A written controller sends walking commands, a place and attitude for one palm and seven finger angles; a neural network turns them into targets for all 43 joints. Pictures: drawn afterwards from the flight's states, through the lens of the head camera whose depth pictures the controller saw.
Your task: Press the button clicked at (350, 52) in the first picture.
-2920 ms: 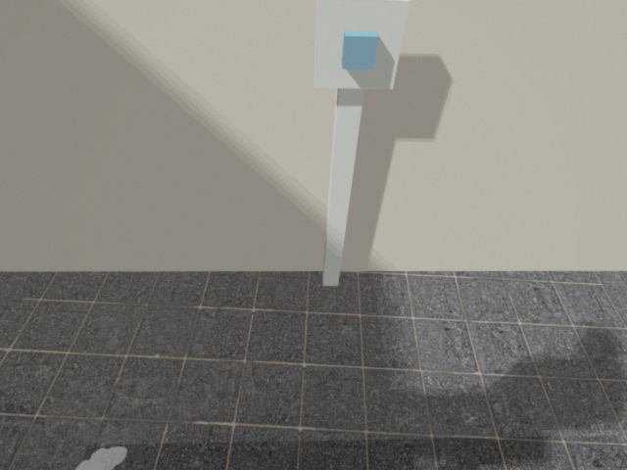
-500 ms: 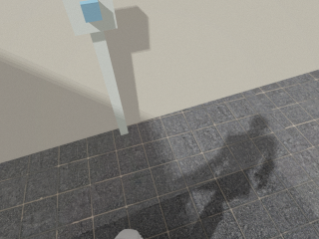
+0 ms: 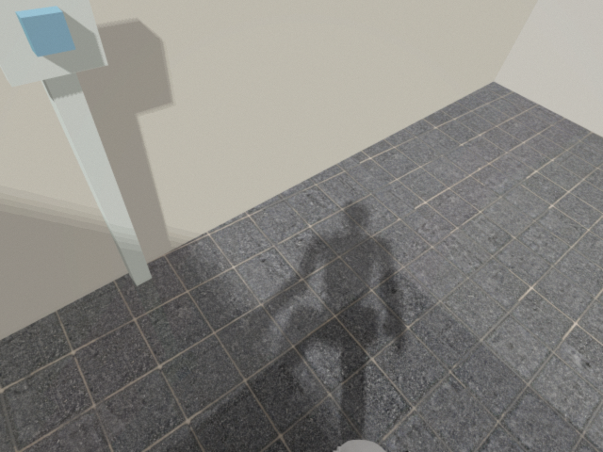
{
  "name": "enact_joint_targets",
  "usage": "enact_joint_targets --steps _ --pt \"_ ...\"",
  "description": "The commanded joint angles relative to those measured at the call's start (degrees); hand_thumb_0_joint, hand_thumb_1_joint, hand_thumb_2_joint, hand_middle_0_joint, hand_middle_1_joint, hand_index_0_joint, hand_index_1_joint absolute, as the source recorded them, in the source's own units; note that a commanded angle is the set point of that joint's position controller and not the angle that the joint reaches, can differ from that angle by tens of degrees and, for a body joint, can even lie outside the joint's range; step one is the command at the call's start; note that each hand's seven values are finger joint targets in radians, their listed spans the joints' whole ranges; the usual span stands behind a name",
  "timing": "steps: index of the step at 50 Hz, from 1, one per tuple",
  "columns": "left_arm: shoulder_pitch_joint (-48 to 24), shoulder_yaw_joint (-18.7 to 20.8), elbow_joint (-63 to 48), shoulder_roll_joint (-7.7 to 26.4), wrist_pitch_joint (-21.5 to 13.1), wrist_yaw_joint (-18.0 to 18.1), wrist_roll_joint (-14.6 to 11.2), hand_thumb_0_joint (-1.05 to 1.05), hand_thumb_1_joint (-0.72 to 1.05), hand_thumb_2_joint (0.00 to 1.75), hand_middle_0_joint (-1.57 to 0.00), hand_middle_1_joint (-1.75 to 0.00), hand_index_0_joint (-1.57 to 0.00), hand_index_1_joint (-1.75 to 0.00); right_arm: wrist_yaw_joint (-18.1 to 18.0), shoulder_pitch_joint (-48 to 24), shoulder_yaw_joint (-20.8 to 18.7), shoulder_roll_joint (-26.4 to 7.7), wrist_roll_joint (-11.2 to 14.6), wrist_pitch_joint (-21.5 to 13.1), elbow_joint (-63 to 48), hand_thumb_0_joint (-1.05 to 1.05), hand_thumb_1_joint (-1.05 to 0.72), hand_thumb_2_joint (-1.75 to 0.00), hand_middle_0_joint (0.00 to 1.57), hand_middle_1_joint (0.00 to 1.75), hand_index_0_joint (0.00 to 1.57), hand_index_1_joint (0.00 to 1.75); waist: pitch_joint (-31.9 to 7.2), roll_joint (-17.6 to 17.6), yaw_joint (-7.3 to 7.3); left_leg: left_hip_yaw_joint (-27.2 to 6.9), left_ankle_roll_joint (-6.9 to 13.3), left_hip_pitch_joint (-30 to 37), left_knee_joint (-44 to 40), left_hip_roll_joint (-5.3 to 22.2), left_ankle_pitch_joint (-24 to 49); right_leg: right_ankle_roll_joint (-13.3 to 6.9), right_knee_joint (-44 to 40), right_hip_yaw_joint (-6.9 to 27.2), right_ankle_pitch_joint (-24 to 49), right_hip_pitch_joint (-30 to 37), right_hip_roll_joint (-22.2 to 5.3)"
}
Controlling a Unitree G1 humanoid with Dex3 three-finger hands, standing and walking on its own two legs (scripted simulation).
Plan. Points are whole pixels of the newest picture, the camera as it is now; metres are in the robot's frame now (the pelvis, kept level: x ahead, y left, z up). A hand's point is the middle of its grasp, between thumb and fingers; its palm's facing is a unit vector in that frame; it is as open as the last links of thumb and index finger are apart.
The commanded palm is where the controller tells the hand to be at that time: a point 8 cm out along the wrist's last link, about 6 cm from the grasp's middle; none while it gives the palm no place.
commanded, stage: walk to a spot facing it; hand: left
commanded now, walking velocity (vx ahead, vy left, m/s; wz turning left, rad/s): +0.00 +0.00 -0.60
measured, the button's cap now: (46, 30) +0.73 +0.53 +0.15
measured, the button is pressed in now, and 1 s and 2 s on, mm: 0 0 0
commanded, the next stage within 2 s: turn to face it in 1.34 s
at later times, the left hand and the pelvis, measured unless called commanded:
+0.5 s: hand (242, 429) +0.18 +0.09 -0.16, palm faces -0.28 -0.93 -0.22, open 7.4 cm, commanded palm none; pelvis +0.05 -0.07 -0.01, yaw -19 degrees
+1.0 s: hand (253, 318) +0.38 +0.10 -0.19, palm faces -0.42 -0.89 -0.15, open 7.4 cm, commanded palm none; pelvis +0.27 -0.06 +0.00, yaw -32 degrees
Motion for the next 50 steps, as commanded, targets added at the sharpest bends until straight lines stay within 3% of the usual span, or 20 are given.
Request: enact_joint_targets --steps 1,4,11,14,15,16,17,19,24,30,34,35,37,38,39,40,41,43,46,50 --pt "-4.1 0.1 -5.1 1.4 -1.3 0.1 -0.2 0.00 0.90 0.90 -0.20 -0.30 -0.20 -0.30 -0.6 4.1 -3.4 -11.5 0.2 -1.5 -2.2 0.00 -0.90 -0.90 0.20 0.30 0.20 0.30 0.0 11.5 -2.14 -11.4 3.3 8.3 -8.5 16.7 21.5 0.1 -3.7 -1.9 -2.1 -7.6 -2.1" --pt "-6.5 -0.1 -5.6 0.8 -1.2 0.0 -0.2 0.00 0.90 0.90 -0.20 -0.30 -0.20 -0.30 -0.3 4.7 -4.0 -11.7 0.0 -1.3 -1.2 0.00 -0.90 -0.90 0.20 0.30 0.20 0.30 0.0 11.2 -2.96 -9.8 4.8 7.8 -8.4 18.3 19.9 -0.5 -9.0 -3.8 -4.3 -5.4 -3.2" --pt "-10.8 -0.8 -7.4 -1.4 -2.6 -1.2 0.3 0.00 0.90 0.90 -0.20 -0.30 -0.20 -0.30 0.8 6.1 -4.8 -13.4 -0.8 -1.6 1.4 0.00 -0.90 -0.90 0.20 0.30 0.20 0.30 -0.7 12.4 -4.63 -6.6 3.2 4.1 -11.3 21.8 -7.5 -3.8 -26.3 -9.4 -8.2 3.7 -3.1" --pt "-6.0 -0.5 -5.9 -1.1 -3.7 -0.9 0.3 0.00 0.90 0.90 -0.20 -0.30 -0.20 -0.30 1.3 5.1 -4.7 -13.2 -0.8 -1.6 1.7 0.00 -0.90 -0.90 0.20 0.30 0.20 0.30 -2.7 8.5 -1.54 -2.2 0.3 0.1 -3.3 20.6 -6.2 -5.8 -38.3 -11.5 -3.7 15.4 -1.1" --pt "-0.2 0.0 -3.7 0.8 -4.5 -0.5 0.3 0.00 0.90 0.90 -0.20 -0.30 -0.20 -0.30 1.6 4.5 -4.3 -12.6 -0.6 -1.6 1.4 0.00 -0.90 -0.90 0.20 0.30 0.20 0.30 -5.5 4.0 1.53 1.7 -2.4 -5.9 6.9 18.2 -4.2 -7.3 -44.7 -10.5 -0.8 26.8 -1.7" --pt "7.2 1.2 -1.6 7.7 -5.5 0.3 0.7 0.00 0.90 0.90 -0.20 -0.30 -0.20 -0.30 2.4 4.0 -3.3 -9.1 0.3 -1.4 -0.7 0.00 -0.90 -0.90 0.20 0.30 0.20 0.30 -9.0 -12.7 5.02 7.7 -5.8 -21.7 25.0 11.6 -11.8 -12.6 -51.5 8.1 -10.1 41.7 -14.8" --pt "12.7 1.9 0.1 12.1 -5.3 1.3 -0.6 0.00 0.90 0.90 -0.20 -0.30 -0.20 -0.30 2.8 -4.7 -2.4 -8.5 -0.3 -1.2 -5.0 0.00 -0.90 -0.90 0.20 0.30 0.20 0.30 -5.8 -17.9 8.19 1.7 -7.4 -35.1 36.9 4.7 -21.0 -17.4 -55.7 26.4 -3.7 41.4 -22.3" --pt "10.1 1.6 -0.2 8.3 -6.1 2.4 -0.8 0.00 0.90 0.90 -0.20 -0.30 -0.20 -0.30 3.0 -7.8 -3.3 -9.8 -0.5 -1.4 -5.4 0.00 -0.90 -0.90 0.20 0.30 0.20 0.30 -0.4 -8.0 6.31 -6.1 -6.4 -37.6 42.4 7.4 -10.3 -18.0 -56.5 21.1 -2.9 35.4 -20.1" --pt "4.2 -1.0 -0.8 3.1 -8.8 1.9 -0.3 0.00 0.90 0.90 -0.20 -0.30 -0.20 -0.30 3.4 -2.2 -3.7 -7.4 -0.8 -1.0 -1.1 0.00 -0.90 -0.90 0.20 0.30 0.20 0.30 5.2 -2.8 -0.83 -5.6 -8.8 -28.9 37.1 6.8 0.4 -14.6 -56.2 6.0 19.0 23.7 -12.3" --pt "9.0 -1.4 2.1 3.0 -9.9 2.5 -0.1 0.00 0.90 0.90 -0.20 -0.30 -0.20 -0.30 4.2 -9.0 -3.2 -6.4 -0.3 -1.5 -3.9 0.00 -0.90 -0.90 0.20 0.30 0.20 0.30 5.0 -4.3 0.23 -5.3 -8.2 -30.7 28.5 5.9 6.6 -15.3 -55.9 6.1 23.5 26.4 -11.3" --pt "10.3 -1.4 3.8 3.2 -9.7 3.1 0.3 0.00 0.90 0.90 -0.20 -0.30 -0.20 -0.30 4.4 -13.2 -2.6 -5.2 0.0 -2.6 -5.4 0.00 -0.90 -0.90 0.20 0.30 0.20 0.30 4.4 -3.8 1.16 -4.6 -6.1 -21.5 15.6 4.0 4.6 -14.2 -52.9 6.7 28.2 26.5 -12.0" --pt "9.6 -1.1 3.6 3.9 -9.7 3.1 0.2 0.00 0.90 0.90 -0.20 -0.30 -0.20 -0.30 4.2 -10.9 -2.7 -5.7 0.1 -3.0 -4.8 0.00 -0.90 -0.90 0.20 0.30 0.20 0.30 2.7 -3.7 0.05 -3.6 -5.3 -16.3 12.7 2.4 3.4 -14.1 -49.9 6.4 33.3 26.1 -11.8" --pt "7.5 -0.6 3.9 4.6 -9.8 3.0 -0.3 0.00 0.90 0.90 -0.20 -0.30 -0.20 -0.30 2.9 3.8 -3.6 -8.7 -0.3 -3.7 0.0 0.00 -0.90 -0.90 0.20 0.30 0.20 0.30 -4.9 -1.1 -6.57 -3.7 -4.4 3.4 4.8 0.1 8.3 -11.6 -34.2 3.9 37.8 22.6 -8.1" --pt "9.3 -0.5 3.7 2.2 -9.6 2.6 -1.0 0.00 0.90 0.90 -0.20 -0.30 -0.20 -0.30 2.0 12.8 -4.9 -14.4 -0.9 -4.0 2.5 0.00 -0.90 -0.90 0.20 0.30 0.20 0.30 -12.5 7.9 -9.42 -11.0 -3.1 16.7 3.2 8.1 8.3 -9.7 -19.7 0.6 23.5 16.2 -3.2" --pt "14.2 -1.1 3.3 -2.0 -9.1 1.8 -1.5 0.00 0.90 0.90 -0.20 -0.30 -0.20 -0.30 1.7 16.4 -6.1 -20.9 -1.1 -4.1 3.3 0.00 -0.90 -0.90 0.20 0.30 0.20 0.30 -17.6 26.0 -8.04 -33.0 1.4 27.4 -2.5 25.3 9.0 -7.0 0.0 -4.2 -13.7 0.9 4.5" --pt "11.7 -1.0 2.6 -0.6 -8.9 2.0 -1.1 0.00 0.90 0.90 -0.20 -0.30 -0.20 -0.30 1.4 14.0 -5.3 -19.3 -0.3 -3.4 2.7 0.00 -0.90 -0.90 0.20 0.30 0.20 0.30 -15.3 21.7 -7.57 -38.8 3.5 20.5 -9.5 27.9 1.6 -8.0 7.8 0.4 -14.8 -1.7 2.4" --pt "9.9 -0.8 3.4 -0.3 -8.2 2.1 -0.9 0.00 0.90 0.90 -0.20 -0.30 -0.20 -0.30 1.2 7.3 -4.5 -15.1 -0.2 -3.5 2.0 0.00 -0.90 -0.90 0.20 0.30 0.20 0.30 -9.7 19.0 -5.17 -34.1 0.4 12.2 -13.4 26.1 -7.7 -7.8 11.5 1.4 -8.6 -2.8 -0.7" --pt "6.4 -0.5 3.3 -1.7 -7.4 0.6 0.0 0.00 0.90 0.90 -0.20 -0.30 -0.20 -0.30 1.2 0.2 -2.7 -8.8 -0.1 -4.3 0.1 0.00 -0.90 -0.90 0.20 0.30 0.20 0.30 2.2 10.8 -1.89 -22.2 -2.2 -3.4 -15.1 20.5 -6.2 -7.0 9.4 -0.5 0.5 -2.2 -4.6" --pt "10.9 -0.4 4.6 -4.7 -5.1 0.3 0.3 0.00 0.90 0.90 -0.20 -0.30 -0.20 -0.30 0.8 0.5 -2.2 -5.8 0.2 -5.3 1.7 0.00 -0.90 -0.90 0.20 0.30 0.20 0.30 1.0 11.4 1.40 -8.7 -5.5 -7.0 -13.9 16.3 5.9 -5.7 6.9 -2.2 4.9 1.2 -4.3" --pt "8.6 0.4 2.8 -5.2 -3.6 0.5 0.5 0.00 0.90 0.90 -0.20 -0.30 -0.20 -0.30 0.4 2.1 -2.9 -4.9 0.4 -5.2 1.9 0.00 -0.90 -0.90 0.20 0.30 0.20 0.30 0.5 7.9 1.66 -3.0 -3.0 -4.3 -13.1 16.9 17.2 -3.9 5.7 -2.9 9.2 -4.2 -5.4"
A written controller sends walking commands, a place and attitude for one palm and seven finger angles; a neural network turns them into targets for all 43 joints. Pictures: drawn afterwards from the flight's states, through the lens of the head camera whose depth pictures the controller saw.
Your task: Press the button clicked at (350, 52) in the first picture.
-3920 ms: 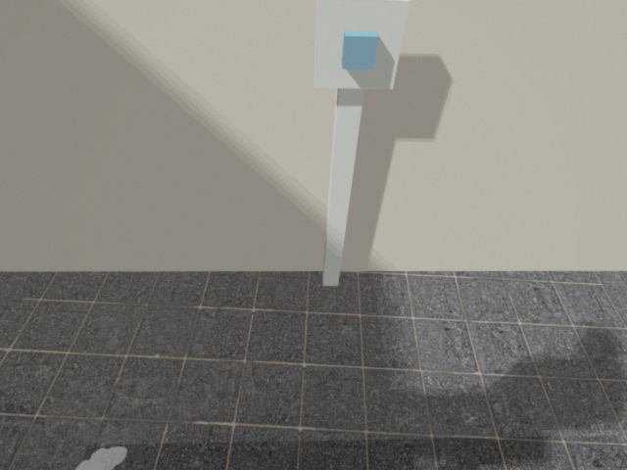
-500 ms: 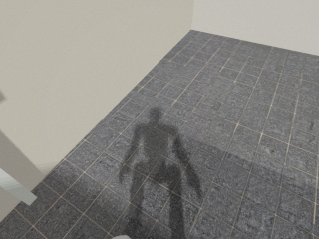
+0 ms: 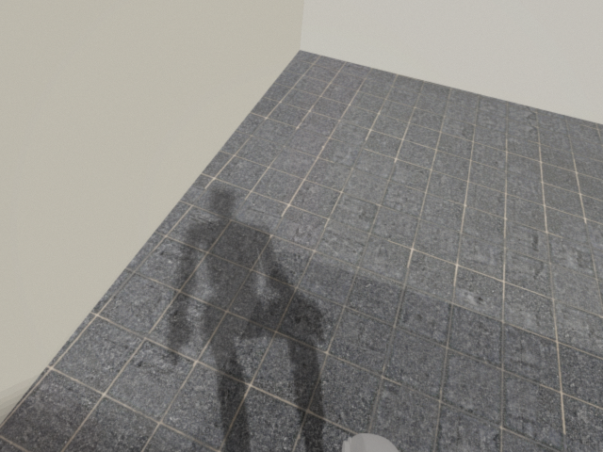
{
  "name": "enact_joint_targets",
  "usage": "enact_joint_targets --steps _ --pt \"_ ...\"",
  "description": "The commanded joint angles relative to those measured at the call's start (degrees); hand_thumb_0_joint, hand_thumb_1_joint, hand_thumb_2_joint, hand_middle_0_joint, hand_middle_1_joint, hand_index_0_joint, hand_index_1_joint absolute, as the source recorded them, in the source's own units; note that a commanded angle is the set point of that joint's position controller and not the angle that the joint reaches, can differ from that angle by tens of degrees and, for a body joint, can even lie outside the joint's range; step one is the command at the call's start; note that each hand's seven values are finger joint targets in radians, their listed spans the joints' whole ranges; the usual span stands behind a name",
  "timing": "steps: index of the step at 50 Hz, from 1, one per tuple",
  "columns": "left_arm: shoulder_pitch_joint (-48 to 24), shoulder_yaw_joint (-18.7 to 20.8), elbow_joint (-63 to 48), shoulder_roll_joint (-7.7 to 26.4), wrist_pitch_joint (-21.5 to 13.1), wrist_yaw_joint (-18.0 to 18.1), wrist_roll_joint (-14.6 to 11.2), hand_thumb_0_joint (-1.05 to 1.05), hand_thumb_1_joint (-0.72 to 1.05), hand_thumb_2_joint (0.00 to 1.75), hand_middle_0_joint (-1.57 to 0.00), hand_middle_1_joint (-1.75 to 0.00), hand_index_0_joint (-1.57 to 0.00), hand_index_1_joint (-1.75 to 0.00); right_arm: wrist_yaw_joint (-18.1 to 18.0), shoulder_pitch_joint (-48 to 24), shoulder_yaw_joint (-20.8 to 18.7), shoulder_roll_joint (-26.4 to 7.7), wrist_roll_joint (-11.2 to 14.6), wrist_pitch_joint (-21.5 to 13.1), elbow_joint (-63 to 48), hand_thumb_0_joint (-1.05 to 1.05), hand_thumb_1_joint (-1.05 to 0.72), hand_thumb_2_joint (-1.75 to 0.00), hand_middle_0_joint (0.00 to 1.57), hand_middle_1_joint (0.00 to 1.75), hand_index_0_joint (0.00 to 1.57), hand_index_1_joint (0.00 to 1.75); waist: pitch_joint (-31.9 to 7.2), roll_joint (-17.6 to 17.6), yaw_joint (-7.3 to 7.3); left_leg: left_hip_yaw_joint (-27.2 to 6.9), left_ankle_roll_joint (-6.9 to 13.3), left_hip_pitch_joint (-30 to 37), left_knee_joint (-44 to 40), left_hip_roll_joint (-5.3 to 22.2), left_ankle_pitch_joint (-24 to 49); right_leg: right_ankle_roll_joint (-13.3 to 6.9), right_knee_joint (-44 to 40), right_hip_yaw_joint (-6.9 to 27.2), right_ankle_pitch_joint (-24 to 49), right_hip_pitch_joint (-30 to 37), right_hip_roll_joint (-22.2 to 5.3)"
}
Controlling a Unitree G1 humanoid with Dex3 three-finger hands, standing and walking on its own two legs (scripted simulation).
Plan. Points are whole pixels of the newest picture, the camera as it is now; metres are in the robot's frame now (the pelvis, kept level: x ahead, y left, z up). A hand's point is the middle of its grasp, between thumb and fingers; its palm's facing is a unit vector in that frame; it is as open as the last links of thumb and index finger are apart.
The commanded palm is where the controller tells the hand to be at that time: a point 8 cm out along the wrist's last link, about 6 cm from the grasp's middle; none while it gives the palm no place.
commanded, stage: walk to a spot facing it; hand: left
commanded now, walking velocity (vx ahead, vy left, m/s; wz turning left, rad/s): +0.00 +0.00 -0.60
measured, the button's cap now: out of the picture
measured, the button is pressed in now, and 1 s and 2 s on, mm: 0 0 0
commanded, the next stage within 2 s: turn to face it in 0.34 s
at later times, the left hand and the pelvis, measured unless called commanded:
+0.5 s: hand (250, 367) +0.28 +0.10 -0.18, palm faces -0.26 -0.95 -0.20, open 7.4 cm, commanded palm none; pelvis +0.11 -0.03 -0.02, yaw -16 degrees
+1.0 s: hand (188, 393) +0.23 +0.20 -0.18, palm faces -0.02 -0.98 -0.19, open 7.4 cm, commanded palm none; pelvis +0.15 +0.01 +0.00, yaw -4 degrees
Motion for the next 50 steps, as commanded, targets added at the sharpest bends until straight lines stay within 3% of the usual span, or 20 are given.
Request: enact_joint_targets --steps 1,8,15,17,19,20,21,22,25,29,35,38,39,40,41,42,43,45,48,50 --pt "4.0 0.8 -2.6 -0.7 1.0 0.0 0.5 0.00 0.90 0.90 -0.20 -0.30 -0.20 -0.30 0.0 5.2 -1.0 -5.9 0.2 -0.9 -1.2 0.00 -0.90 -0.90 0.20 0.30 0.20 0.30 -0.3 6.3 0.11 -7.7 -3.3 0.2 -14.5 15.6 17.6 1.6 0.7 1.4 4.8 -4.2 -3.1" --pt "-5.3 0.4 -6.5 -0.2 1.8 -0.2 0.2 0.00 0.90 0.90 -0.20 -0.30 -0.20 -0.30 -0.2 9.1 -1.3 -7.8 -0.1 0.3 0.6 0.00 -0.90 -0.90 0.20 0.30 0.20 0.30 0.3 8.1 -2.15 -3.9 0.7 9.7 -10.5 17.1 29.2 2.9 -10.8 -1.7 3.2 -8.6 -3.4" --pt "-13.0 -0.4 -10.1 -0.5 1.1 0.0 0.2 0.00 0.90 0.90 -0.20 -0.30 -0.20 -0.30 0.2 11.9 -2.2 -9.1 -0.9 2.1 1.7 0.00 -0.90 -0.90 0.20 0.30 0.20 0.30 0.3 9.7 -5.15 0.0 2.0 13.3 -4.7 19.1 34.8 0.8 -27.4 -6.8 -5.0 -1.6 -1.3" --pt "-11.0 -0.2 -10.1 0.5 0.4 0.2 0.2 0.00 0.90 0.90 -0.20 -0.30 -0.20 -0.30 0.3 11.0 -2.7 -10.4 -0.7 2.5 1.0 0.00 -0.90 -0.90 0.20 0.30 0.20 0.30 -2.2 10.1 -3.95 1.1 1.3 13.9 0.6 19.8 41.7 -0.5 -31.1 -7.8 -7.0 3.6 0.5" --pt "-2.9 0.4 -8.5 3.1 -0.8 0.6 0.4 0.00 0.90 0.90 -0.20 -0.30 -0.20 -0.30 0.9 9.5 -3.1 -11.6 -0.1 2.6 -0.3 0.00 -0.90 -0.90 0.20 0.30 0.20 0.30 -7.3 8.0 0.54 3.5 -2.0 10.2 14.2 18.6 44.4 -2.1 -40.6 -7.8 0.2 16.2 2.1" --pt "3.6 1.4 -6.8 7.5 -1.8 1.1 0.7 0.00 0.90 0.90 -0.20 -0.30 -0.20 -0.30 1.5 8.8 -2.8 -10.4 0.6 2.9 -2.0 0.00 -0.90 -0.90 0.20 0.30 0.20 0.30 -12.7 -1.1 3.75 5.0 -5.3 -2.2 29.3 15.3 29.9 -5.8 -45.0 2.1 17.7 31.5 -5.4" --pt "8.1 2.7 -5.6 13.9 -2.3 2.0 0.1 0.00 0.90 0.90 -0.20 -0.30 -0.20 -0.30 1.7 6.4 -1.9 -6.4 0.6 3.0 -5.3 0.00 -0.90 -0.90 0.20 0.30 0.20 0.30 -16.0 -13.9 4.50 2.0 -9.8 -20.8 45.6 3.3 -20.8 -14.4 -45.7 26.5 51.4 42.2 -21.0" --pt "8.0 2.6 -5.2 14.2 -1.8 2.9 -1.1 0.00 0.90 0.90 -0.20 -0.30 -0.20 -0.30 0.7 3.6 -1.6 -6.9 0.7 3.5 -6.0 0.00 -0.90 -0.90 0.20 0.30 0.20 0.30 -18.0 -9.2 4.58 -9.0 -8.9 -22.3 49.4 3.3 -24.3 -18.1 -46.2 23.1 55.0 42.5 -22.2" --pt "-2.6 0.2 -7.1 6.6 -2.0 3.8 -0.8 0.00 0.90 0.90 -0.20 -0.30 -0.20 -0.30 0.9 2.8 -0.9 -4.4 0.0 4.6 -2.9 0.00 -0.90 -0.90 0.20 0.30 0.20 0.30 -9.9 -0.8 -0.63 -13.3 -8.1 -20.0 47.2 5.0 -12.7 -12.3 -49.7 11.3 40.0 28.5 -14.8" --pt "-8.4 -1.9 -6.4 3.6 -3.2 3.7 0.0 0.00 0.90 0.90 -0.20 -0.30 -0.20 -0.30 0.8 10.2 -0.2 -1.9 0.1 6.0 1.6 0.00 -0.90 -0.90 0.20 0.30 0.20 0.30 -5.1 -0.9 -5.88 -13.5 -8.1 -9.0 32.3 3.6 -7.8 -9.1 -53.1 -0.6 31.3 14.7 -10.5" --pt "-4.0 -0.7 -4.6 5.9 -2.0 3.5 0.1 0.00 0.90 0.90 -0.20 -0.30 -0.20 -0.30 1.5 1.8 -0.3 -3.5 0.3 5.5 -1.3 0.00 -0.90 -0.90 0.20 0.30 0.20 0.30 -1.9 -6.3 -1.23 -10.2 -8.0 -10.3 17.9 1.5 -9.2 -9.9 -50.9 -0.6 27.7 21.1 -14.2" --pt "-4.8 -0.2 -5.1 7.1 -1.3 3.5 0.0 0.00 0.90 0.90 -0.20 -0.30 -0.20 -0.30 1.9 1.8 -0.8 -4.4 0.1 5.7 -2.1 0.00 -0.90 -0.90 0.20 0.30 0.20 0.30 -0.6 -4.8 -1.99 -8.8 -7.5 -5.7 10.6 1.0 -4.1 -7.6 -47.5 -2.6 22.3 18.5 -15.0" --pt "-5.3 -0.1 -5.4 6.7 -1.0 3.5 -0.2 0.00 0.90 0.90 -0.20 -0.30 -0.20 -0.30 2.1 3.8 -1.1 -5.4 0.0 5.5 -1.9 0.00 -0.90 -0.90 0.20 0.30 0.20 0.30 -1.6 -1.0 -3.05 -9.7 -6.9 -1.6 4.9 1.5 1.1 -5.6 -43.5 -4.4 18.2 16.8 -14.2" --pt "-4.6 -0.1 -6.0 5.2 -0.6 3.3 -0.6 0.00 0.90 0.90 -0.20 -0.30 -0.20 -0.30 2.2 7.0 -1.8 -8.3 -0.3 5.1 -1.8 0.00 -0.90 -0.90 0.20 0.30 0.20 0.30 -3.5 8.6 -4.33 -17.6 -4.2 2.5 -1.6 6.2 13.9 -2.0 -34.7 -7.7 8.9 12.5 -10.2" --pt "-3.7 -0.6 -8.0 2.1 -0.3 3.2 -1.2 0.00 0.90 0.90 -0.20 -0.30 -0.20 -0.30 2.0 8.9 -2.7 -13.6 -0.7 4.7 -2.1 0.00 -0.90 -0.90 0.20 0.30 0.20 0.30 -3.5 23.6 -4.42 -35.0 3.2 5.4 -7.3 18.6 33.2 2.7 -22.3 -10.2 -16.4 3.2 -2.4" --pt "-6.7 -0.8 -9.5 3.1 0.0 3.4 -0.7 0.00 0.90 0.90 -0.20 -0.30 -0.20 -0.30 1.6 9.6 -3.1 -14.9 -0.8 5.0 -1.9 0.00 -0.90 -0.90 0.20 0.30 0.20 0.30 -3.6 19.5 -5.45 -37.9 8.0 2.5 -9.9 22.1 31.7 2.5 -11.4 -4.5 -25.4 2.8 -1.0" --pt "-8.4 -0.4 -8.6 3.3 0.4 3.5 -0.2 0.00 0.90 0.90 -0.20 -0.30 -0.20 -0.30 1.0 8.1 -2.9 -13.5 -0.8 4.8 -1.7 0.00 -0.90 -0.90 0.20 0.30 0.20 0.30 -3.2 18.7 -5.07 -36.7 6.6 1.5 -11.1 18.4 24.1 2.0 -7.2 -0.6 -20.9 0.7 -2.3" --pt "-9.0 0.2 -8.5 4.0 0.2 2.7 -0.1 0.00 0.90 0.90 -0.20 -0.30 -0.20 -0.30 0.7 4.0 -2.3 -11.8 -0.6 4.5 -3.9 0.00 -0.90 -0.90 0.20 0.30 0.20 0.30 -2.5 11.9 -3.75 -33.7 4.5 0.7 -10.9 14.8 16.8 2.3 -4.0 1.0 -13.2 -2.0 -2.9" --pt "-5.9 0.4 -7.2 3.8 0.4 2.3 -0.2 0.00 0.90 0.90 -0.20 -0.30 -0.20 -0.30 0.7 1.9 -2.5 -12.1 -0.3 4.0 -5.1 0.00 -0.90 -0.90 0.20 0.30 0.20 0.30 -6.8 7.3 -2.59 -28.4 2.8 4.2 -10.9 10.8 14.9 3.5 -5.2 1.0 -7.0 -1.0 -2.6" --pt "-5.6 0.6 -7.1 4.0 0.6 2.3 -0.2 0.00 0.90 0.90 -0.20 -0.30 -0.20 -0.30 0.7 2.7 -2.8 -12.3 -0.1 3.8 -5.1 0.00 -0.90 -0.90 0.20 0.30 0.20 0.30 -8.6 7.4 -2.89 -28.7 2.4 6.4 -11.1 9.9 15.4 4.2 -6.1 1.4 -5.6 -1.4 -2.6"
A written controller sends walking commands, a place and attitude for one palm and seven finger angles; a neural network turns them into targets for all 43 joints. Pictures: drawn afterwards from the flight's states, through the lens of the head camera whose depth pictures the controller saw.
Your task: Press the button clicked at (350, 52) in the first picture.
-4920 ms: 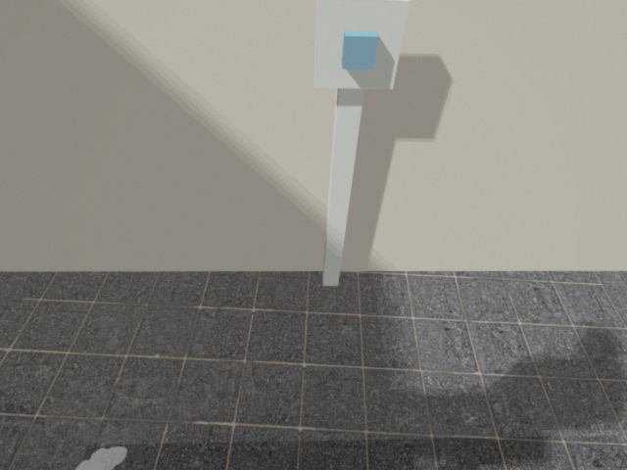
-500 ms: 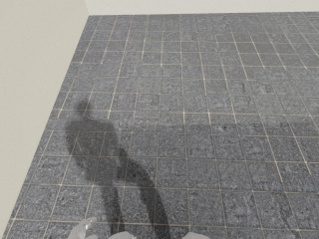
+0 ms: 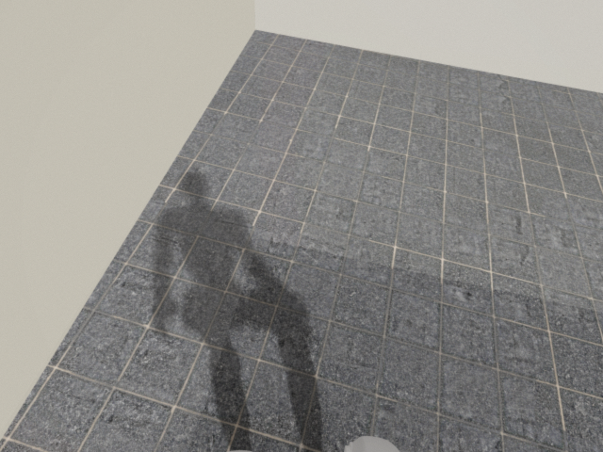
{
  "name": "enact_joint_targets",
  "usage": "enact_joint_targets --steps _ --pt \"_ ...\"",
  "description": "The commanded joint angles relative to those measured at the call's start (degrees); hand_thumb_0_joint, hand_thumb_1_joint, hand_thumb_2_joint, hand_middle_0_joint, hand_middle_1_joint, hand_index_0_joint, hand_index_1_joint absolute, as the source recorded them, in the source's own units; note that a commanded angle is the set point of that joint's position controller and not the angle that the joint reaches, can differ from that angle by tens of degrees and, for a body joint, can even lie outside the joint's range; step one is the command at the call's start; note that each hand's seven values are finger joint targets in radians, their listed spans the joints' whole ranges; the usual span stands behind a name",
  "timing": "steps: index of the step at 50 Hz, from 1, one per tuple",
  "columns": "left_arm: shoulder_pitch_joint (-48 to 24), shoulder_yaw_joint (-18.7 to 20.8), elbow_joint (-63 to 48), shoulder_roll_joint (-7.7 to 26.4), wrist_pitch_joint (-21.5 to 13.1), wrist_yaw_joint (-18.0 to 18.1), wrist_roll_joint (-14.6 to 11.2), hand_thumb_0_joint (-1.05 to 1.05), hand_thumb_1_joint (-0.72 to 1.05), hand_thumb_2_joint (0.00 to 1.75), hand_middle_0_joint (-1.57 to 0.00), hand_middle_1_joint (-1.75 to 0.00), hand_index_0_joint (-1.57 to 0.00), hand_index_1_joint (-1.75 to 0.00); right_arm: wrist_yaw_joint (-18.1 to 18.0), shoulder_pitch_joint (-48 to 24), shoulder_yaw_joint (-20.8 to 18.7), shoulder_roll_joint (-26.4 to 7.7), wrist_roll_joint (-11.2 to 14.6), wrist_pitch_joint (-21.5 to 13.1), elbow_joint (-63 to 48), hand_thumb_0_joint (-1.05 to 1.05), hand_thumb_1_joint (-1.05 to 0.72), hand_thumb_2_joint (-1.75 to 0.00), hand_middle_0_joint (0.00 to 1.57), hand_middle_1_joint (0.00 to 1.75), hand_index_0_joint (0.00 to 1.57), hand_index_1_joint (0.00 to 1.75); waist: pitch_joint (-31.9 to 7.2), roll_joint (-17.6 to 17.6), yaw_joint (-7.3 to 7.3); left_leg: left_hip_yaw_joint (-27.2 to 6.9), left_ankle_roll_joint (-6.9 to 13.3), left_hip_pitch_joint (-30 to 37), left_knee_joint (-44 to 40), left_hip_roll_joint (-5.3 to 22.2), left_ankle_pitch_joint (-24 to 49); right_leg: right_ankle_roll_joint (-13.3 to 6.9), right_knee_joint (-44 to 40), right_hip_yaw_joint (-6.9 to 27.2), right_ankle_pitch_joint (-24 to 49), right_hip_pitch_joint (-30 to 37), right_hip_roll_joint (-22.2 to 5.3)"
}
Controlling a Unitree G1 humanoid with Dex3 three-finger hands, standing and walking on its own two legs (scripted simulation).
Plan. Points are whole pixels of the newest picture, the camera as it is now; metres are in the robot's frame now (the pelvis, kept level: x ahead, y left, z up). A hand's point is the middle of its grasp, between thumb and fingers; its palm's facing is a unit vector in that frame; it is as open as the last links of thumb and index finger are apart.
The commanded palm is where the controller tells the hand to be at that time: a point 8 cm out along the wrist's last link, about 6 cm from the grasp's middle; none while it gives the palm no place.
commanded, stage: turn to face it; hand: left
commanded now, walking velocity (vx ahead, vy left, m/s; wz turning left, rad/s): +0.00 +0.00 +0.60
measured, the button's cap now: out of the picture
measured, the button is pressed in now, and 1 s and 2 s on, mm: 0 0 0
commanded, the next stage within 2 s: none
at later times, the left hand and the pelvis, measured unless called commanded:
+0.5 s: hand out of the picture +0.01 +0.14 -0.14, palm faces +0.32 -0.91 -0.28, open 7.4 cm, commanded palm none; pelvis -0.03 -0.08 +0.00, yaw +18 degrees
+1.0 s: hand out of the picture -0.20 +0.13 -0.19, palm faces +0.64 -0.73 -0.24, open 7.4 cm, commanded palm none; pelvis -0.07 -0.04 -0.01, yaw +37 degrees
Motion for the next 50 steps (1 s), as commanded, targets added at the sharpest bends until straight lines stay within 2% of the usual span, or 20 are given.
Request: enact_joint_targets --steps 1,13,16,18,19,20,21,22,23,24,26,30,36,41,44,45,46,47,48,50 --pt "0.2 1.4 -4.6 3.9 -1.5 0.4 0.2 0.00 0.90 0.90 -0.20 -0.30 -0.20 -0.30 -0.6 3.9 -3.3 -11.6 0.6 -1.4 -3.3 0.00 -0.90 -0.90 0.20 0.30 0.20 0.30 -10.0 6.3 -0.82 -18.4 2.4 12.8 -13.3 13.7 13.1 1.2 0.6 3.1 3.8 -5.3 -1.4" --pt "-2.6 0.8 -7.4 4.6 -1.3 0.8 -0.4 0.00 0.90 0.90 -0.20 -0.30 -0.20 -0.30 0.3 3.6 -5.0 -14.4 0.1 0.3 -3.5 0.00 -0.90 -0.90 0.20 0.30 0.20 0.30 -9.0 10.6 -2.14 -29.7 4.9 8.3 -13.7 11.8 2.7 0.6 -17.5 3.2 -2.9 2.4 2.1" --pt "1.7 0.9 -7.1 4.8 -1.3 1.0 -0.7 0.00 0.90 0.90 -0.20 -0.30 -0.20 -0.30 0.6 0.8 -5.4 -15.1 -0.2 0.9 -4.8 0.00 -0.90 -0.90 0.20 0.30 0.20 0.30 -9.6 11.9 -0.40 -30.0 3.2 3.4 -14.1 9.4 0.1 -0.7 -26.7 2.1 -2.0 10.6 4.0" --pt "7.1 1.4 -5.8 6.0 -1.4 1.1 -0.9 0.00 0.90 0.90 -0.20 -0.30 -0.20 -0.30 0.9 -1.8 -5.7 -14.5 0.0 1.5 -5.9 0.00 -0.90 -0.90 0.20 0.30 0.20 0.30 -8.8 11.3 2.20 -28.0 -0.5 -5.3 -13.5 5.9 -6.2 -1.8 -38.9 0.4 3.7 22.0 4.5" --pt "9.6 1.9 -5.7 8.9 -1.9 1.4 -0.4 0.00 0.90 0.90 -0.20 -0.30 -0.20 -0.30 1.1 -2.3 -5.6 -12.5 0.5 1.7 -6.4 0.00 -0.90 -0.90 0.20 0.30 0.20 0.30 -8.7 5.2 3.57 -24.1 -3.4 -12.2 -6.3 2.3 -10.7 -3.7 -48.1 4.9 3.7 28.9 -0.9" --pt "8.1 2.9 -7.3 14.7 -2.4 1.9 0.8 0.00 0.90 0.90 -0.20 -0.30 -0.20 -0.30 1.1 -0.1 -5.0 -7.6 0.9 1.8 -7.3 0.00 -0.90 -0.90 0.20 0.30 0.20 0.30 -7.8 -14.3 3.26 -11.8 -7.9 -23.4 13.1 -5.4 -17.3 -9.4 -57.6 25.0 -10.0 31.4 -19.0" --pt "1.8 1.7 -9.4 14.8 -1.9 2.1 0.2 0.00 0.90 0.90 -0.20 -0.30 -0.20 -0.30 0.9 -1.7 -5.5 -10.7 -0.2 1.5 -7.6 0.00 -0.90 -0.90 0.20 0.30 0.20 0.30 -3.0 -14.5 2.04 -9.5 -7.9 -22.1 25.8 -4.1 -18.7 -11.4 -58.7 26.6 -10.5 16.7 -25.3" --pt "-4.8 0.9 -11.4 12.4 -1.9 2.1 0.2 0.00 0.90 0.90 -0.20 -0.30 -0.20 -0.30 1.4 0.2 -5.5 -11.1 -0.5 1.9 -7.2 0.00 -0.90 -0.90 0.20 0.30 0.20 0.30 -1.6 -8.8 -1.59 -10.4 -7.3 -17.6 33.1 -2.6 -14.4 -11.0 -58.0 19.4 -6.4 8.6 -22.3" --pt "-6.6 1.0 -11.5 9.8 -3.0 1.9 -0.2 0.00 0.90 0.90 -0.20 -0.30 -0.20 -0.30 1.7 0.8 -5.4 -10.7 -0.6 2.4 -5.4 0.00 -0.90 -0.90 0.20 0.30 0.20 0.30 -0.4 -10.6 -2.41 -9.7 -7.7 -16.7 36.3 -1.3 -11.4 -8.8 -56.9 15.8 -0.3 8.5 -17.2" --pt "-6.8 0.3 -11.5 8.5 -3.1 1.8 -0.3 0.00 0.90 0.90 -0.20 -0.30 -0.20 -0.30 2.0 2.2 -5.4 -10.3 -0.3 2.5 -4.5 0.00 -0.90 -0.90 0.20 0.30 0.20 0.30 0.5 -7.9 -3.54 -8.7 -8.1 -16.5 38.7 -0.5 -9.0 -7.3 -54.5 11.4 6.0 8.7 -14.7" --pt "-3.3 -0.6 -10.1 6.2 -4.1 1.3 -0.4 0.00 0.90 0.90 -0.20 -0.30 -0.20 -0.30 2.4 2.9 -4.7 -9.5 -0.1 2.3 -3.6 0.00 -0.90 -0.90 0.20 0.30 0.20 0.30 0.7 -6.8 -2.62 -6.0 -9.3 -18.2 40.4 0.1 -4.9 -6.8 -49.2 3.0 22.4 15.4 -11.4" --pt "5.4 -0.5 -7.6 7.3 -4.3 1.4 -0.2 0.00 0.90 0.90 -0.20 -0.30 -0.20 -0.30 2.2 -1.4 -4.1 -9.3 0.1 2.6 -4.4 0.00 -0.90 -0.90 0.20 0.30 0.20 0.30 -1.4 -7.6 0.74 -4.4 -10.6 -19.1 39.5 1.6 -5.6 -7.2 -45.5 0.4 36.2 23.1 -13.4" --pt "8.8 -0.1 -6.6 8.9 -3.8 1.4 0.6 0.00 0.90 0.90 -0.20 -0.30 -0.20 -0.30 2.2 -7.6 -3.1 -9.1 0.3 2.8 -5.8 0.00 -0.90 -0.90 0.20 0.30 0.20 0.30 -1.5 -9.5 2.68 -2.1 -10.2 -16.7 31.2 3.2 -11.2 -10.2 -44.5 -0.7 37.6 25.7 -16.8" --pt "8.9 0.9 -5.8 11.2 -3.1 1.3 0.9 0.00 0.90 0.90 -0.20 -0.30 -0.20 -0.30 2.4 -9.7 -2.0 -7.8 0.8 1.6 -6.7 0.00 -0.90 -0.90 0.20 0.30 0.20 0.30 -4.0 -11.9 3.91 2.5 -8.3 -6.8 14.5 2.3 -13.5 -10.4 -40.4 -3.8 40.8 25.2 -18.3" --pt "7.0 1.4 -5.4 11.7 -2.8 0.9 0.3 0.00 0.90 0.90 -0.20 -0.30 -0.20 -0.30 2.1 -3.9 -2.5 -9.9 0.7 0.7 -6.1 0.00 -0.90 -0.90 0.20 0.30 0.20 0.30 -8.1 -8.7 0.60 3.2 -6.7 5.4 -1.7 1.5 -2.8 -6.7 -30.5 -8.5 37.7 22.0 -17.2" --pt "7.0 1.2 -6.2 10.7 -2.6 0.6 -0.2 0.00 0.90 0.90 -0.20 -0.30 -0.20 -0.30 2.0 0.8 -3.5 -13.7 0.5 0.1 -5.0 0.00 -0.90 -0.90 0.20 0.30 0.20 0.30 -11.8 0.0 -2.15 -2.3 -4.4 17.8 -6.8 5.5 9.3 -3.4 -19.3 -10.2 29.4 13.1 -14.6" --pt "5.0 0.4 -9.1 6.7 -2.7 0.1 -0.7 0.00 0.90 0.90 -0.20 -0.30 -0.20 -0.30 1.5 5.0 -5.3 -20.8 0.5 -0.5 -4.5 0.00 -0.90 -0.90 0.20 0.30 0.20 0.30 -13.3 19.0 -4.64 -24.7 3.2 27.6 -7.2 22.7 36.3 1.7 -5.8 -10.0 -11.1 -6.1 -5.5" --pt "1.4 -0.1 -10.6 6.9 -1.9 0.5 -0.1 0.00 0.90 0.90 -0.20 -0.30 -0.20 -0.30 1.2 8.2 -5.5 -22.2 1.2 0.1 -3.0 0.00 -0.90 -0.90 0.20 0.30 0.20 0.30 -14.8 15.7 -5.50 -24.5 8.3 25.9 -5.9 26.3 46.7 1.5 0.1 -3.1 -17.0 -8.0 -4.6" --pt "0.1 0.0 -10.2 7.1 -1.3 0.7 0.1 0.00 0.90 0.90 -0.20 -0.30 -0.20 -0.30 0.7 6.3 -5.0 -20.1 1.0 0.0 -2.8 0.00 -0.90 -0.90 0.20 0.30 0.20 0.30 -12.1 12.1 -4.66 -20.5 7.9 22.2 -6.7 23.9 40.5 1.1 2.5 -0.9 -13.4 -7.9 -5.7" --pt "-0.6 0.6 -8.4 7.4 -1.3 0.4 0.0 0.00 0.90 0.90 -0.20 -0.30 -0.20 -0.30 0.0 -0.8 -4.1 -16.8 0.6 -0.2 -5.2 0.00 -0.90 -0.90 0.20 0.30 0.20 0.30 -7.2 11.3 -2.43 -18.1 5.4 14.6 -8.4 18.1 29.2 1.6 4.2 1.2 -5.2 -7.7 -5.5"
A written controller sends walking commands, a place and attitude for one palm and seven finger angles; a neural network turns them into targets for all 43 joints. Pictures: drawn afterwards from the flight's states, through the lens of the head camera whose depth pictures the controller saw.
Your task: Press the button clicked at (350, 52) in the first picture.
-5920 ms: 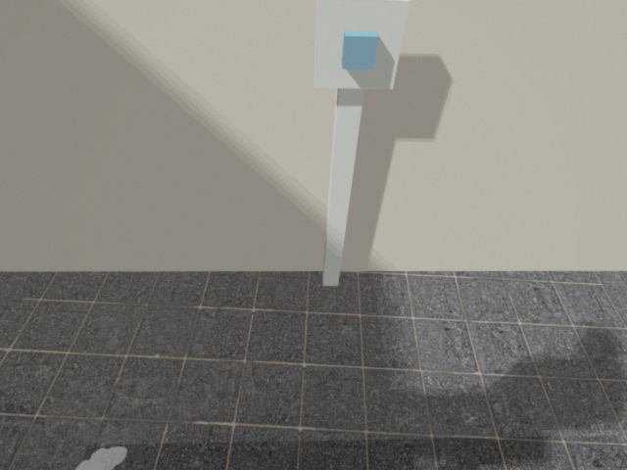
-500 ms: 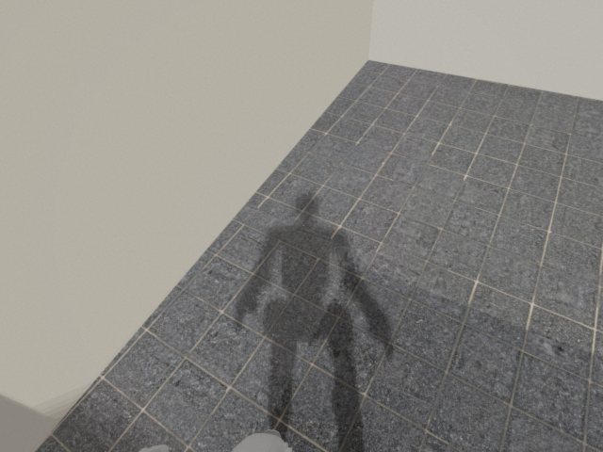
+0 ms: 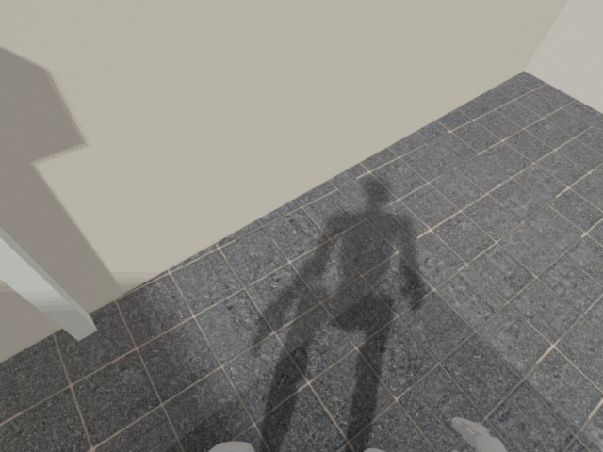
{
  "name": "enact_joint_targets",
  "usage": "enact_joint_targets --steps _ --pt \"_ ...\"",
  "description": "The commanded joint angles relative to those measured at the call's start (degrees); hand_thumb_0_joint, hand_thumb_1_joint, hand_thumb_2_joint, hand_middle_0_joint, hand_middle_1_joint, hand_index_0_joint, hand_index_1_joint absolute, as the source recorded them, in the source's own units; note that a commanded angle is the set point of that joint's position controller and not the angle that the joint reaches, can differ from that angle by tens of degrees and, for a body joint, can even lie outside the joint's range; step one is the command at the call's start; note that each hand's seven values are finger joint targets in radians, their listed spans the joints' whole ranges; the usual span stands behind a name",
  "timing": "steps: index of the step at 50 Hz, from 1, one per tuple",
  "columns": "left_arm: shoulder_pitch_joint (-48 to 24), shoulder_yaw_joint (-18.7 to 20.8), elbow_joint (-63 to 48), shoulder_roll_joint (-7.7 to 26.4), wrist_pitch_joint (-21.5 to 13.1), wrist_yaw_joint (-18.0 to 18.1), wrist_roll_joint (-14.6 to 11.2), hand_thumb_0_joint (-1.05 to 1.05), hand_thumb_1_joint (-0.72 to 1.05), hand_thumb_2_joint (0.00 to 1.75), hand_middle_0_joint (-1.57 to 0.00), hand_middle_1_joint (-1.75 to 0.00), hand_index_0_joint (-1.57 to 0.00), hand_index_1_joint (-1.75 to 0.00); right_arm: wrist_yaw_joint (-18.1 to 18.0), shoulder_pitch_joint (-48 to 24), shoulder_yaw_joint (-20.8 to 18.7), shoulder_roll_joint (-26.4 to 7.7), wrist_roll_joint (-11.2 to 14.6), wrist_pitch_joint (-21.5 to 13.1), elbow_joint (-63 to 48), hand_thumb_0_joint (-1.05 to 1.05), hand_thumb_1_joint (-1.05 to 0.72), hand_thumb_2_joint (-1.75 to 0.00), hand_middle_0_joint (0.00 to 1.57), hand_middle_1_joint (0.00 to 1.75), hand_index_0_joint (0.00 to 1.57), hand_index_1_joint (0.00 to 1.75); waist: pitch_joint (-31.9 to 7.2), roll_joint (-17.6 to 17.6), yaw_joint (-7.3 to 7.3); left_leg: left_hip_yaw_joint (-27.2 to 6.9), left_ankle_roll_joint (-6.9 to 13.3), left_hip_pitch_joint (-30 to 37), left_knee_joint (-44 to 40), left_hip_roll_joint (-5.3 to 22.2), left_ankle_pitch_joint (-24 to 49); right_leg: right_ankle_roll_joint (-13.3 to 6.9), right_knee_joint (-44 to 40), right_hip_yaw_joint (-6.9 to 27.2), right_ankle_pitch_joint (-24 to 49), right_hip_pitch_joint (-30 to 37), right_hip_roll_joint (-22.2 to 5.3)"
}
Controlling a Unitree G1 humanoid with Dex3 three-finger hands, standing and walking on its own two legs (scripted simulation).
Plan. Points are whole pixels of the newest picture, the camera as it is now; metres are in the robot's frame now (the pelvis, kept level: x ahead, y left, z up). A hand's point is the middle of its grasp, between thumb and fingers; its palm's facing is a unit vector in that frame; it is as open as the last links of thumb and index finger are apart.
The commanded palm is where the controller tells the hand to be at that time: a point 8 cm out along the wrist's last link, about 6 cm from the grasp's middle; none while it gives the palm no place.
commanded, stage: turn to face it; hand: left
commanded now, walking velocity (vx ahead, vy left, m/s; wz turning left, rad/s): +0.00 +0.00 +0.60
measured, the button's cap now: out of the picture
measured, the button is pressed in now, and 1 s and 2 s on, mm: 0 0 0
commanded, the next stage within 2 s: take the last steps up to it in 1.18 s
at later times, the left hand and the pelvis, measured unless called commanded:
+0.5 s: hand out of the picture +0.10 +0.22 -0.13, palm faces +0.24 -0.94 -0.24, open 7.4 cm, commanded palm none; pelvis -0.01 -0.01 +0.02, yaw +16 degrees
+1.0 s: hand out of the picture -0.14 +0.19 -0.18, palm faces +0.60 -0.76 -0.24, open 7.4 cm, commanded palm none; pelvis -0.03 +0.01 +0.00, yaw +35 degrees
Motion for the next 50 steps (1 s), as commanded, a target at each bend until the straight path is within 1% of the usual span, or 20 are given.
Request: enact_joint_targets --steps 1,2,5,10,17,22,25,26,27,28,29,31,33,38,44,45,47,48,49,50 --pt "-5.6 1.7 -6.7 4.9 -2.3 -0.1 0.3 0.00 0.90 0.90 -0.20 -0.30 -0.20 -0.30 -1.8 4.7 -2.9 -12.1 -0.1 -0.8 -2.4 0.00 -0.90 -0.90 0.20 0.30 0.20 0.30 -7.1 12.6 -4.29 -17.9 5.3 10.2 -16.8 15.8 33.2 0.8 11.1 7.9 7.0 -11.8 0.1" --pt "-4.1 1.7 -6.3 4.7 -2.2 -0.2 0.3 0.00 0.90 0.90 -0.20 -0.30 -0.20 -0.30 -1.8 3.5 -2.7 -11.7 -0.1 -1.0 -2.9 0.00 -0.90 -0.90 0.20 0.30 0.20 0.30 -7.0 11.4 -3.32 -17.0 4.8 9.4 -17.3 14.4 31.5 1.0 10.4 7.6 8.7 -10.8 0.8" --pt "-3.3 2.0 -5.7 4.8 -1.9 -0.2 0.5 0.00 0.90 0.90 -0.20 -0.30 -0.20 -0.30 -1.7 4.3 -2.7 -11.4 0.1 -1.3 -3.0 0.00 -0.90 -0.90 0.20 0.30 0.20 0.30 -7.4 10.4 -2.85 -17.3 3.7 8.9 -19.2 12.2 26.9 1.5 9.0 8.1 12.7 -9.8 1.7" --pt "-7.3 1.9 -7.5 4.9 -2.1 0.2 0.5 0.00 0.90 0.90 -0.20 -0.30 -0.20 -0.30 -1.7 7.8 -3.2 -11.2 -0.1 -1.2 -2.4 0.00 -0.90 -0.90 0.20 0.30 0.20 0.30 -7.9 10.5 -4.02 -22.8 5.0 11.3 -19.3 12.3 24.2 2.2 4.5 9.7 12.3 -11.3 2.6" --pt "-13.8 1.2 -10.8 3.7 -2.6 0.6 -0.1 0.00 0.90 0.90 -0.20 -0.30 -0.20 -0.30 -1.8 12.0 -3.9 -11.6 -0.5 -0.9 -1.4 0.00 -0.90 -0.90 0.20 0.30 0.20 0.30 -9.4 10.6 -5.86 -30.6 7.4 13.4 -16.7 12.4 29.0 1.4 -4.8 10.5 7.0 -9.2 5.4" --pt "-11.3 0.8 -10.9 3.1 -2.9 0.9 -0.7 0.00 0.90 0.90 -0.20 -0.30 -0.20 -0.30 -1.8 11.0 -4.2 -11.9 -0.6 -0.3 -1.6 0.00 -0.90 -0.90 0.20 0.30 0.20 0.30 -11.8 12.2 -4.70 -33.8 6.7 9.5 -14.6 10.4 31.5 -0.1 -16.1 10.5 7.0 0.4 8.5" --pt "-6.9 1.1 -10.0 4.0 -3.4 1.3 -1.0 0.00 0.90 0.90 -0.20 -0.30 -0.20 -0.30 -1.4 9.2 -4.3 -11.0 -0.1 0.0 -2.0 0.00 -0.90 -0.90 0.20 0.30 0.20 0.30 -12.3 11.1 -2.32 -32.7 3.1 1.7 -11.8 6.9 25.7 -0.9 -31.7 9.6 17.0 13.1 8.8" --pt "-4.9 1.5 -9.4 5.8 -3.8 1.5 -0.8 0.00 0.90 0.90 -0.20 -0.30 -0.20 -0.30 -1.2 9.6 -4.1 -9.1 0.4 0.0 -2.0 0.00 -0.90 -0.90 0.20 0.30 0.20 0.30 -12.9 6.6 -1.47 -30.2 0.2 -5.1 -9.0 4.3 16.0 -2.0 -38.9 12.4 20.6 21.6 4.9" --pt "-4.4 2.3 -9.8 10.3 -4.2 1.9 0.0 0.00 0.90 0.90 -0.20 -0.30 -0.20 -0.30 -0.9 11.0 -3.7 -5.5 0.9 0.1 -2.5 0.00 -0.90 -0.90 0.20 0.30 0.20 0.30 -12.9 -8.1 -1.14 -20.0 -4.2 -17.3 1.9 -2.0 -4.0 -6.5 -44.2 25.7 16.8 29.7 -9.8" --pt "-5.2 2.3 -10.5 12.1 -3.9 1.9 0.3 0.00 0.90 0.90 -0.20 -0.30 -0.20 -0.30 -1.2 10.5 -4.0 -6.7 0.0 0.1 -3.5 0.00 -0.90 -0.90 0.20 0.30 0.20 0.30 -11.0 -11.5 -1.15 -11.7 -6.4 -19.4 15.0 -5.8 -13.8 -12.5 -44.7 33.0 19.9 21.8 -19.9" --pt "-8.0 1.8 -11.4 10.8 -3.5 2.0 0.2 0.00 0.90 0.90 -0.20 -0.30 -0.20 -0.30 -1.0 10.2 -4.5 -8.4 -0.4 0.6 -3.3 0.00 -0.90 -0.90 0.20 0.30 0.20 0.30 -8.0 -4.6 -2.47 -12.8 -6.0 -16.4 23.6 -3.1 -11.9 -14.3 -44.6 28.0 20.1 13.8 -19.4" --pt "-12.2 1.1 -11.5 6.9 -4.2 1.8 -0.2 0.00 0.90 0.90 -0.20 -0.30 -0.20 -0.30 -0.3 11.4 -4.3 -7.3 -0.6 1.7 -0.6 0.00 -0.90 -0.90 0.20 0.30 0.20 0.30 -4.5 -4.7 -4.98 -10.8 -6.9 -16.4 30.9 -0.6 -5.8 -11.8 -43.1 19.3 24.3 11.0 -11.6" --pt "-11.1 0.3 -10.8 4.9 -4.8 1.3 -0.2 0.00 0.90 0.90 -0.20 -0.30 -0.20 -0.30 0.3 12.1 -4.0 -6.4 -0.5 1.9 0.1 0.00 -0.90 -0.90 0.20 0.30 0.20 0.30 -3.1 -4.7 -5.31 -8.7 -8.0 -17.0 33.9 0.3 -1.4 -10.0 -40.4 11.3 34.2 11.9 -8.2" --pt "-3.4 0.8 -8.1 6.3 -4.9 1.3 0.4 0.00 0.90 0.90 -0.20 -0.30 -0.20 -0.30 0.4 6.7 -3.3 -5.9 -0.3 2.3 -1.2 0.00 -0.90 -0.90 0.20 0.30 0.20 0.30 -3.4 -7.9 -2.33 -6.2 -9.1 -16.8 28.8 1.8 -2.4 -10.5 -38.5 8.1 42.1 16.3 -9.2" --pt "0.4 1.7 -5.9 9.2 -4.2 1.2 1.2 0.00 0.90 0.90 -0.20 -0.30 -0.20 -0.30 0.5 0.7 -1.7 -4.2 0.4 1.2 -2.8 0.00 -0.90 -0.90 0.20 0.30 0.20 0.30 -4.6 -10.3 0.17 -0.8 -7.5 -7.2 8.6 1.0 -6.2 -10.8 -33.5 4.8 49.6 16.9 -10.8" --pt "0.8 1.9 -5.8 9.7 -4.1 1.1 1.2 0.00 0.90 0.90 -0.20 -0.30 -0.20 -0.30 0.4 1.0 -1.6 -4.2 0.4 1.0 -2.9 0.00 -0.90 -0.90 0.20 0.30 0.20 0.30 -5.4 -10.8 0.23 -0.1 -7.0 -5.2 5.4 0.4 -5.8 -10.6 -32.1 4.6 51.2 17.2 -10.7" --pt "-0.3 2.1 -5.2 10.1 -4.0 1.0 0.8 0.00 0.90 0.90 -0.20 -0.30 -0.20 -0.30 0.1 4.9 -1.6 -5.5 0.3 0.3 -1.9 0.00 -0.90 -0.90 0.20 0.30 0.20 0.30 -8.1 -9.4 -2.21 0.9 -6.2 2.3 -5.6 -0.3 2.4 -8.0 -26.4 1.8 50.0 16.1 -9.8" --pt "-0.6 1.9 -5.5 9.4 -3.8 0.9 0.2 0.00 0.90 0.90 -0.20 -0.30 -0.20 -0.30 0.1 8.8 -2.2 -7.8 0.1 -0.3 -0.9 0.00 -0.90 -0.90 0.20 0.30 0.20 0.30 -11.2 -3.5 -4.60 -0.7 -5.3 11.4 -13.7 1.1 12.1 -5.6 -18.6 -0.1 45.2 12.0 -8.4" --pt "0.6 1.2 -6.8 5.9 -3.5 0.5 -0.4 0.00 0.90 0.90 -0.20 -0.30 -0.20 -0.30 -0.2 11.4 -3.5 -14.2 -0.3 -1.0 -0.7 0.00 -0.90 -0.90 0.20 0.30 0.20 0.30 -14.9 14.0 -5.85 -16.6 -0.7 23.8 -15.3 14.6 29.3 -1.5 -6.0 -2.2 20.1 -2.6 -1.8" --pt "-1.6 -0.2 -8.5 2.7 -3.3 0.7 -0.2 0.00 0.90 0.90 -0.20 -0.30 -0.20 -0.30 -0.8 15.2 -4.4 -18.2 0.4 -0.9 0.1 0.00 -0.90 -0.90 0.20 0.30 0.20 0.30 -16.6 22.7 -7.58 -27.4 6.4 24.7 -14.3 24.4 55.3 0.4 2.6 2.3 -7.6 -10.2 2.5"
